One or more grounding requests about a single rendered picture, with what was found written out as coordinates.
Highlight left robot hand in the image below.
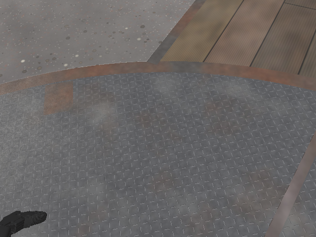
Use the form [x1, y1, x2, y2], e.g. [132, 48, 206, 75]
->
[0, 210, 47, 237]

